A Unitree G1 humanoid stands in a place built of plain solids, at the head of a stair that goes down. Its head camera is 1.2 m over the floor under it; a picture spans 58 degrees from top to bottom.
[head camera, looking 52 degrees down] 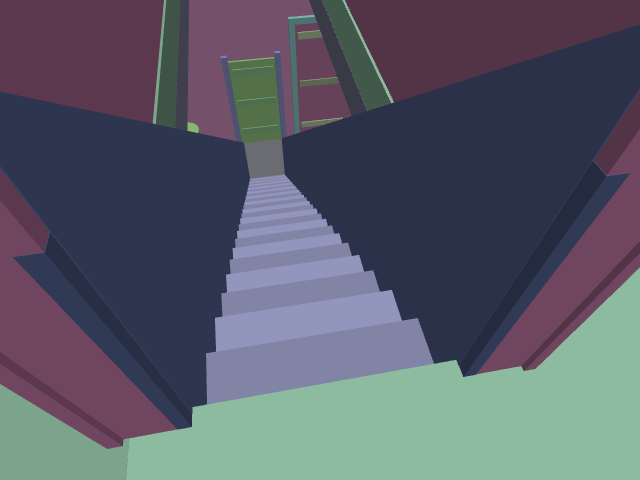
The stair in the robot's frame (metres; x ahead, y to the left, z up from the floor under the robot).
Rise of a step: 0.20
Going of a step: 0.24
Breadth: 0.83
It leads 10 degrees to the left of straight ahead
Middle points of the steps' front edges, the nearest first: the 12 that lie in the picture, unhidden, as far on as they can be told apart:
0.43 -0.02 0.00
0.67 0.02 -0.20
0.91 0.06 -0.39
1.14 0.10 -0.59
1.38 0.15 -0.79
1.62 0.19 -0.98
1.86 0.23 -1.18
2.09 0.28 -1.38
2.33 0.32 -1.57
2.57 0.36 -1.77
2.80 0.40 -1.97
3.04 0.45 -2.17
